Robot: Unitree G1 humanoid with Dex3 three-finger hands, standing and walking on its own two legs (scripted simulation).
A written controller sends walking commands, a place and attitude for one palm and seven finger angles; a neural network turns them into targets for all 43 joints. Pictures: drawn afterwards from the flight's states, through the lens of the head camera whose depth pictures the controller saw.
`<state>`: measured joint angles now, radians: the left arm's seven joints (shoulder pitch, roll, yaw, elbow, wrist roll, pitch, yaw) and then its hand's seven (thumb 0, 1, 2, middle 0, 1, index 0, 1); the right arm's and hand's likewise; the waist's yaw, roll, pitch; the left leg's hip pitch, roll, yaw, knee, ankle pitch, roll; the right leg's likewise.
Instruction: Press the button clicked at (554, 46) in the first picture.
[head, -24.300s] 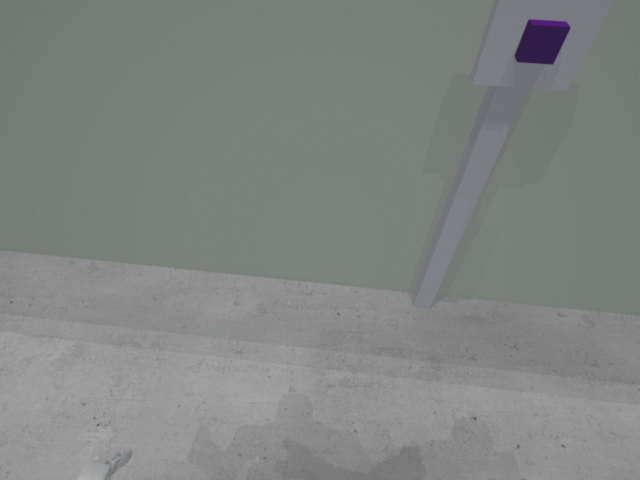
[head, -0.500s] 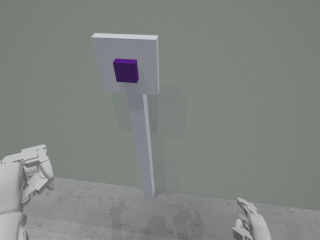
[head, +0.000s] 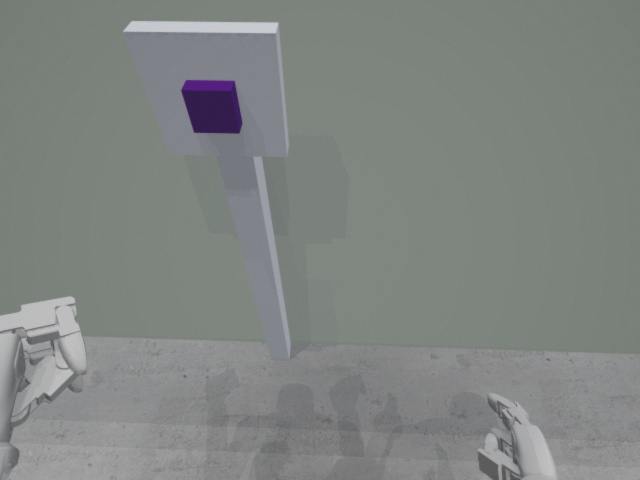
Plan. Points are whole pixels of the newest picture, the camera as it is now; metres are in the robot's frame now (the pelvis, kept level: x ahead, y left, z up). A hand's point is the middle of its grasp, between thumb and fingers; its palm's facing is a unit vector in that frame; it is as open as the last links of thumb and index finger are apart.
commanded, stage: step back with the hand held close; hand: left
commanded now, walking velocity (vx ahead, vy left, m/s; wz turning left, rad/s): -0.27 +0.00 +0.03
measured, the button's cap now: (214, 106) +0.53 +0.18 +0.19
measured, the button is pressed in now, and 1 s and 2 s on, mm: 0 0 0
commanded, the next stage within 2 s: stop stepping back and stand still in 0.84 s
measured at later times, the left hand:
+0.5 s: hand out of the picture +0.10 +0.26 +0.16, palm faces +0.42 -0.80 -0.43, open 3.1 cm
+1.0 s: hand out of the picture +0.04 +0.22 +0.17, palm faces +0.27 -0.86 -0.43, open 3.1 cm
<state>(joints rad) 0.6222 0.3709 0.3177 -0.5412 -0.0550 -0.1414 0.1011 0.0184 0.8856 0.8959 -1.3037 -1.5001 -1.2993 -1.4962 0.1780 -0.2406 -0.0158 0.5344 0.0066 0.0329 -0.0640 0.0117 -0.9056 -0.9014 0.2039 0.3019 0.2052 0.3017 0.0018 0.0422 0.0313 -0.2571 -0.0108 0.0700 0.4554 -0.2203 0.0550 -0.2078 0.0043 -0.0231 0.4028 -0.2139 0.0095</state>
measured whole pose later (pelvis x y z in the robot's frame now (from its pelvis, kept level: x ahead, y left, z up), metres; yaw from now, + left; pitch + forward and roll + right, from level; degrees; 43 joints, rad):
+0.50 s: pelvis -0.09 +0.01 -0.02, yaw +2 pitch +0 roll -2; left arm 0.59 0.37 0.38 -0.62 -0.01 -0.25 0.16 0.02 0.88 0.90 -1.31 -1.50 -1.30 -1.50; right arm 0.24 -0.22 0.01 0.54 -0.01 -0.07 -0.07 0.01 -0.90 -0.90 0.21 0.30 0.21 0.30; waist 0.00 0.01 0.03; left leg -0.46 -0.02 0.05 0.63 -0.22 0.07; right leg -0.38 0.01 -0.02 0.55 -0.16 0.02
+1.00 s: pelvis -0.18 +0.00 -0.02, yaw -3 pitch +1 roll -2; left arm 0.54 0.45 0.38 -0.63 -0.06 -0.27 0.11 0.02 0.88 0.90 -1.31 -1.50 -1.31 -1.50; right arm 0.14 -0.16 0.02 0.61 -0.01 -0.09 -0.06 0.01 -0.90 -0.90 0.21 0.30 0.21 0.30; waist 0.00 -0.03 0.02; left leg -0.48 0.02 0.07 0.42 0.03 0.07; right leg -0.18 0.06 0.02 0.65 -0.46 0.03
